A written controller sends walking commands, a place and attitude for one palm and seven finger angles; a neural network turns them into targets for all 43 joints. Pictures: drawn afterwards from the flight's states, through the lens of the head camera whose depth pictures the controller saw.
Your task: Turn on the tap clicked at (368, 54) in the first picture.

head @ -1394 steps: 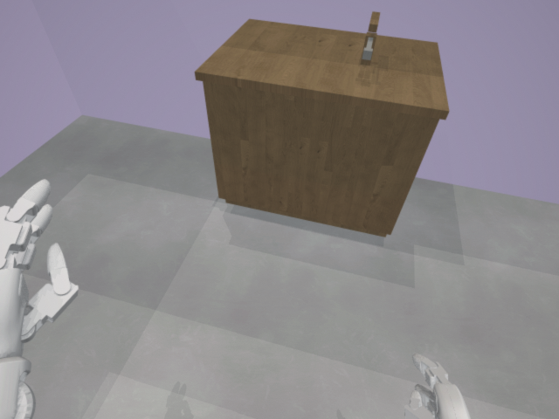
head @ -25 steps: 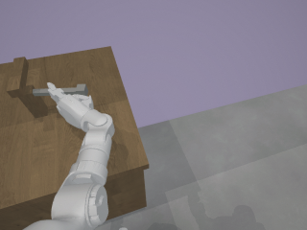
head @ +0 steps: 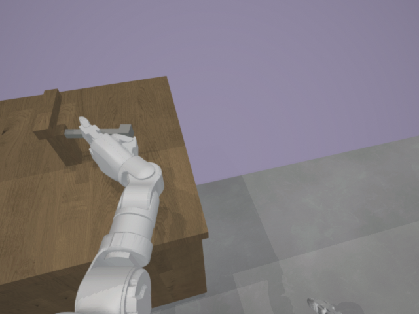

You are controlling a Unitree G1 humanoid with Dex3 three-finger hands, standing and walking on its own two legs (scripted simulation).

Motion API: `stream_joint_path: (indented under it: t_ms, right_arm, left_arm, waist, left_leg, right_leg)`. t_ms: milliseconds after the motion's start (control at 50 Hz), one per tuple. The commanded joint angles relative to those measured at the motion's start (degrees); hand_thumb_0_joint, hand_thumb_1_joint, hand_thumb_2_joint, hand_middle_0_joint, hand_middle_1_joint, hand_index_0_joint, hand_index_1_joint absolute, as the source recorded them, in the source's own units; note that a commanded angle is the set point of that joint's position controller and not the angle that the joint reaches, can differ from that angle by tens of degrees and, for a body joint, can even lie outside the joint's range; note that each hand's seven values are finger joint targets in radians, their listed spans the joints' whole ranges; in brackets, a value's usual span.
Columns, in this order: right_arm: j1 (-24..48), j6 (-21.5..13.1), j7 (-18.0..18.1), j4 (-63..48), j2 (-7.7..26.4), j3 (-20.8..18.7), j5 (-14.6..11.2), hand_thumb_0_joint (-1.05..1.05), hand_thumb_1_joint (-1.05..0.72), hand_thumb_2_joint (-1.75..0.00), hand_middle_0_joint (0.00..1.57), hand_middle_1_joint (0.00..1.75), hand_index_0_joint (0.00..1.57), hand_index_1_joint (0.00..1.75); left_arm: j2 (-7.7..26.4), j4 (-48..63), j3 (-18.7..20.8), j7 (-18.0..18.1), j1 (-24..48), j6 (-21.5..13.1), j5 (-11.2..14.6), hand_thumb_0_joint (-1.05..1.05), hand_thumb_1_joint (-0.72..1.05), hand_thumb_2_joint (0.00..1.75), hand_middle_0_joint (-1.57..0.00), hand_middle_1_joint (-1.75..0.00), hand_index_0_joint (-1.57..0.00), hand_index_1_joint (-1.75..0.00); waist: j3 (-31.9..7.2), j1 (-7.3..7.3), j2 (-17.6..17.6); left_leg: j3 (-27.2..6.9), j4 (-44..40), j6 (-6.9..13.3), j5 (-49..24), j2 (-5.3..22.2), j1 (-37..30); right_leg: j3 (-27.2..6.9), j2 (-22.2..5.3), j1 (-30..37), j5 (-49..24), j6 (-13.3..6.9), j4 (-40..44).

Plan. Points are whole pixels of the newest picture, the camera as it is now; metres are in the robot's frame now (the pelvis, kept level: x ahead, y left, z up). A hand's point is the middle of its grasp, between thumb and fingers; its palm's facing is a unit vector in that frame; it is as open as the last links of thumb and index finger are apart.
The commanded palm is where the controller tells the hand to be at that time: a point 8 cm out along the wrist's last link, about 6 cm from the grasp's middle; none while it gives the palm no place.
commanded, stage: lift the hand up off the lever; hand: left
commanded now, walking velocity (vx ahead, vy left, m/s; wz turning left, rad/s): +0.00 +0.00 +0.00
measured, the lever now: (126, 133) +0.48 +0.19 +0.08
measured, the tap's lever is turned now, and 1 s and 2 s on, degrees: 75 75 75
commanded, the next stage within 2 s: draw the hand back beside the body in 1.58 s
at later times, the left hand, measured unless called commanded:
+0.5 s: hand (129, 138) +0.42 +0.16 +0.13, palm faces +0.76 -0.64 -0.09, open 7.8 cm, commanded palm +0.36 +0.18 +0.13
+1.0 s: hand (121, 136) +0.40 +0.17 +0.15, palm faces +0.76 -0.64 -0.08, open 7.8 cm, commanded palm +0.35 +0.19 +0.15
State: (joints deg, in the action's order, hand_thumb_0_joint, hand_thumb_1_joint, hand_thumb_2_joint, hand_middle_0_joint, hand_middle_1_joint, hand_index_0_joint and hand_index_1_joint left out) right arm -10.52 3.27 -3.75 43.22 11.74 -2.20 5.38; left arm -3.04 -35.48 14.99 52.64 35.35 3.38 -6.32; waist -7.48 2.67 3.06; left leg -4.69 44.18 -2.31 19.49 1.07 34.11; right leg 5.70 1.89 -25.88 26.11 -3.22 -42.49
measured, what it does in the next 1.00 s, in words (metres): stands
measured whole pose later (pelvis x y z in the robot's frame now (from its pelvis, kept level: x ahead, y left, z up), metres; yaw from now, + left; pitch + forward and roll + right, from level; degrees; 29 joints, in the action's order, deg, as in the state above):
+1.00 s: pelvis -0.02 +0.01 +0.01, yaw +0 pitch +4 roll -1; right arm -7.3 3.6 -2.1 44.6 11.5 -1.3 3.6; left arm -3.6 -29.7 12.1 51.9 35.1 11.5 -3.8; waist -6.0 0.8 2.9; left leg -4.2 38.4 -1.7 15.9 0.8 27.0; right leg 5.3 1.5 -19.0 22.4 -2.7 -36.9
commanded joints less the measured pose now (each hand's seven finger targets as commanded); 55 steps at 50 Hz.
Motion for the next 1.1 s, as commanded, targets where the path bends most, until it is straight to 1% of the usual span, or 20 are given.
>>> stream_joint_path:
  t_ms: [0, 80, 100, 120, 200, 220, 300, 320, 380, 480, 500, 620, 680, 700, 780, 800, 840, 880, 960, 1080]
  right_arm:
    - [2.6, -1.8, 0.8, -6.0, 6.7, -2.0, -0.6, 0.00, -0.90, -0.90, 0.20, 0.30, 0.20, 0.30]
    - [3.6, -1.6, 1.2, -6.4, 6.5, -1.7, -1.0, 0.00, -0.90, -0.90, 0.20, 0.30, 0.20, 0.30]
    - [3.5, -1.4, 1.3, -6.0, 6.7, -1.9, -1.0, 0.00, -0.90, -0.90, 0.20, 0.30, 0.20, 0.30]
    - [4.0, -1.3, 1.3, -6.2, 6.4, -1.7, -1.1, 0.00, -0.90, -0.90, 0.20, 0.30, 0.20, 0.30]
    - [4.3, -1.4, 1.6, -5.4, 6.6, -1.9, -1.0, 0.00, -0.90, -0.90, 0.20, 0.30, 0.20, 0.30]
    - [4.5, -1.6, 1.5, -5.7, 6.4, -1.6, -1.1, 0.00, -0.90, -0.90, 0.20, 0.30, 0.20, 0.30]
    - [4.3, -1.8, 1.7, -4.8, 6.8, -1.9, -1.1, 0.00, -0.90, -0.90, 0.20, 0.30, 0.20, 0.30]
    - [4.6, -2.0, 1.6, -5.5, 6.5, -1.8, -1.2, 0.00, -0.90, -0.90, 0.20, 0.30, 0.20, 0.30]
    - [4.9, -1.7, 1.7, -6.0, 6.6, -1.8, -1.3, 0.00, -0.90, -0.90, 0.20, 0.30, 0.20, 0.30]
    - [5.2, -1.5, 1.6, -6.3, 6.6, -1.7, -1.5, 0.00, -0.90, -0.90, 0.20, 0.30, 0.20, 0.30]
    - [5.3, -1.5, 1.6, -6.0, 6.9, -1.9, -1.5, 0.00, -0.90, -0.90, 0.20, 0.30, 0.20, 0.30]
    - [6.7, -2.2, 1.3, -6.4, 6.3, -1.7, -1.5, 0.00, -0.90, -0.90, 0.20, 0.30, 0.20, 0.30]
    - [7.6, -2.4, 1.4, -6.1, 6.1, -1.5, -1.6, 0.00, -0.90, -0.90, 0.20, 0.30, 0.20, 0.30]
    - [7.5, -2.2, 1.5, -5.5, 6.3, -1.5, -1.6, 0.00, -0.90, -0.90, 0.20, 0.30, 0.20, 0.30]
    - [8.4, -2.2, 2.0, -6.0, 6.1, -1.3, -1.9, 0.00, -0.90, -0.90, 0.20, 0.30, 0.20, 0.30]
    - [8.3, -2.0, 2.1, -5.7, 6.3, -1.4, -1.8, 0.00, -0.90, -0.90, 0.20, 0.30, 0.20, 0.30]
    - [8.6, -2.0, 2.0, -5.7, 5.9, -1.1, -1.9, 0.00, -0.90, -0.90, 0.20, 0.30, 0.20, 0.30]
    - [8.6, -2.1, 1.8, -5.9, 5.9, -1.1, -1.9, 0.00, -0.90, -0.90, 0.20, 0.30, 0.20, 0.30]
    - [9.4, -2.2, 2.2, -5.6, 6.0, -0.9, -2.2, 0.00, -0.90, -0.90, 0.20, 0.30, 0.20, 0.30]
    - [9.9, -2.4, 2.3, -5.5, 5.8, -0.9, -2.1, 0.00, -0.90, -0.90, 0.20, 0.30, 0.20, 0.30]
  left_arm:
    - [5.7, 12.3, -3.1, -0.1, 23.4, -1.6, -1.5, 0.00, 0.90, 0.90, -0.15, -0.15, -0.15, -0.15]
    - [6.0, 13.7, -2.9, -0.2, 23.5, -0.8, -0.8, 0.00, 0.90, 0.90, -0.15, -0.15, -0.15, -0.15]
    - [7.7, 13.5, -1.3, -0.1, 22.7, -0.6, -0.8, 0.00, 0.90, 0.90, -0.15, -0.15, -0.15, -0.15]
    - [6.4, 14.2, -2.8, -0.3, 23.9, -0.6, -0.8, 0.00, 0.90, 0.90, -0.15, -0.15, -0.15, -0.15]
    - [7.8, 14.0, -2.2, 0.0, 25.4, -0.3, -1.5, 0.00, 0.90, 0.90, -0.15, -0.15, -0.15, -0.15]
    - [6.3, 14.6, -3.6, -0.1, 26.6, -0.4, -1.3, 0.00, 0.90, 0.90, -0.15, -0.15, -0.15, -0.15]
    - [6.9, 13.0, -3.4, -0.2, 27.9, -0.2, -1.4, 0.00, 0.90, 0.90, -0.15, -0.15, -0.15, -0.15]
    - [5.6, 14.4, -4.3, -0.3, 27.5, -0.3, -0.9, 0.00, 0.90, 0.90, -0.15, -0.15, -0.15, -0.15]
    - [6.9, 14.7, -2.7, -0.4, 24.6, 0.5, -0.2, 0.00, 0.90, 0.90, -0.15, -0.15, -0.15, -0.15]
    - [5.9, 15.4, -3.3, -0.3, 23.3, 1.9, -0.1, 0.00, 0.90, 0.90, -0.15, -0.15, -0.15, -0.15]
    - [6.8, 15.6, -2.6, -0.3, 22.9, 2.1, -0.3, 0.00, 0.90, 0.90, -0.15, -0.15, -0.15, -0.15]
    - [5.0, 19.7, -4.8, -0.2, 23.3, 2.1, -0.5, 0.00, 0.90, 0.90, -0.15, -0.15, -0.15, -0.15]
    - [3.7, 19.2, -6.3, -0.1, 24.4, 3.0, -0.6, 0.00, 0.90, 0.90, -0.15, -0.15, -0.15, -0.15]
    - [4.8, 17.5, -5.3, -0.1, 24.5, 3.6, -0.6, 0.00, 0.90, 0.90, -0.15, -0.15, -0.15, -0.15]
    - [4.9, 18.5, -4.9, -0.1, 24.7, 4.2, 0.4, 0.00, 0.90, 0.90, -0.15, -0.15, -0.15, -0.15]
    - [6.1, 18.5, -4.1, -0.2, 25.0, 4.4, 0.4, 0.00, 0.90, 0.90, -0.15, -0.15, -0.15, -0.15]
    - [4.6, 18.9, -5.6, -0.2, 26.0, 4.6, 0.1, 0.00, 0.90, 0.90, -0.15, -0.15, -0.15, -0.15]
    - [4.3, 17.9, -5.5, -0.2, 24.0, 5.2, 0.1, 0.00, 0.90, 0.90, -0.15, -0.15, -0.15, -0.15]
    - [4.4, 17.0, -5.6, -0.4, 26.6, 5.6, 0.6, 0.00, 0.90, 0.90, -0.15, -0.15, -0.15, -0.15]
    - [5.0, 18.4, -5.5, -0.2, 28.0, 6.1, 0.4, 0.00, 0.90, 0.90, -0.15, -0.15, -0.15, -0.15]
  waist:
    - [-17.2, 0.79, -5.6]
    - [-17.5, 0.13, -5.6]
    - [-17.5, -0.03, -5.5]
    - [-17.2, 0.11, -5.4]
    - [-15.7, 0.41, -4.5]
    - [-15.9, 0.72, -4.9]
    - [-15.6, 1.00, -4.9]
    - [-17.2, 0.56, -4.1]
    - [-19.0, -0.30, -4.8]
    - [-16.6, -0.73, -5.9]
    - [-16.2, -0.79, -5.5]
    - [-15.6, -1.29, -4.8]
    - [-14.6, -1.03, -5.1]
    - [-13.3, -0.67, -5.0]
    - [-15.4, -1.38, -5.6]
    - [-15.4, -1.33, -5.0]
    - [-15.4, -1.24, -3.5]
    - [-14.8, -1.54, -4.9]
    - [-12.8, -1.12, -6.8]
    - [-14.1, -1.57, -4.6]
  left_leg:
    - [3.1, -2.0, 3.0, -20.0, -1.3, -13.6]
    - [3.5, -2.5, 3.1, -19.7, -1.5, -13.7]
    - [3.2, -3.0, 3.0, -19.5, -1.5, -13.7]
    - [3.4, -3.1, 3.1, -19.4, -1.6, -13.8]
    - [3.1, -3.4, 3.0, -18.4, -1.4, -13.9]
    - [3.3, -3.4, 3.2, -18.6, -1.4, -14.5]
    - [2.9, -3.8, 3.0, -17.6, -1.3, -14.9]
    - [3.1, -4.0, 3.1, -18.2, -1.5, -15.7]
    - [3.6, -3.9, 3.0, -19.4, -1.6, -15.3]
    - [3.6, -4.9, 3.0, -19.8, -1.3, -15.6]
    - [3.2, -5.3, 2.8, -20.4, -1.1, -16.3]
    - [3.3, -5.7, 2.8, -20.5, -0.9, -17.5]
    - [3.4, -6.0, 2.8, -19.0, -1.0, -17.3]
    - [3.1, -6.6, 2.6, -18.1, -1.0, -17.3]
    - [3.7, -6.9, 2.9, -17.9, -1.4, -17.5]
    - [3.4, -7.2, 2.7, -18.0, -1.4, -17.6]
    - [3.6, -7.2, 2.6, -18.5, -1.2, -18.5]
    - [3.6, -7.2, 2.7, -18.4, -1.3, -18.0]
    - [3.4, -8.0, 2.9, -16.0, -1.4, -17.6]
    - [3.6, -8.2, 2.7, -16.9, -1.4, -18.7]
  right_leg:
    - [-1.1, -2.2, 5.7, -30.9, 2.4, 7.2]
    - [-1.6, -2.8, 7.4, -33.0, 2.7, 7.8]
    - [-1.5, -2.6, 7.7, -31.8, 2.6, 8.0]
    - [-1.6, -2.7, 7.5, -31.7, 2.6, 8.1]
    - [-1.5, -2.5, 6.6, -29.2, 2.4, 8.7]
    - [-1.5, -2.5, 6.1, -29.2, 2.5, 8.8]
    - [-1.4, -2.2, 5.4, -26.6, 2.2, 9.1]
    - [-1.4, -2.1, 5.9, -26.8, 2.2, 8.9]
    - [-1.8, -2.6, 8.6, -31.0, 2.6, 8.7]
    - [-1.3, -2.3, 8.8, -30.2, 2.2, 9.5]
    - [-1.0, -2.0, 8.7, -29.3, 1.9, 9.6]
    - [-0.8, -1.8, 8.4, -27.3, 1.7, 10.0]
    - [-0.9, -1.9, 7.6, -25.5, 1.7, 10.5]
    - [-0.6, -1.7, 7.1, -23.4, 1.6, 11.2]
    - [-1.4, -2.1, 9.0, -24.9, 1.9, 11.5]
    - [-1.3, -2.0, 9.3, -24.5, 1.8, 11.5]
    - [-1.2, -2.0, 8.6, -24.3, 1.6, 11.4]
    - [-1.2, -1.9, 8.8, -24.6, 1.7, 11.7]
    - [-1.4, -1.9, 8.0, -21.4, 1.9, 12.8]
    - [-1.5, -1.9, 8.6, -21.6, 1.6, 12.7]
